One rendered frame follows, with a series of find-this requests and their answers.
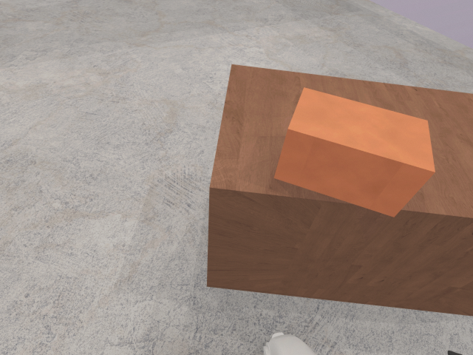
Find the right robot shin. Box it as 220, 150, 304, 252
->
271, 332, 284, 339

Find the carton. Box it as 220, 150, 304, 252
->
274, 87, 435, 217

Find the pedestal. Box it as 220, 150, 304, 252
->
207, 64, 473, 316

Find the right robot thigh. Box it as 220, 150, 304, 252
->
263, 334, 316, 355

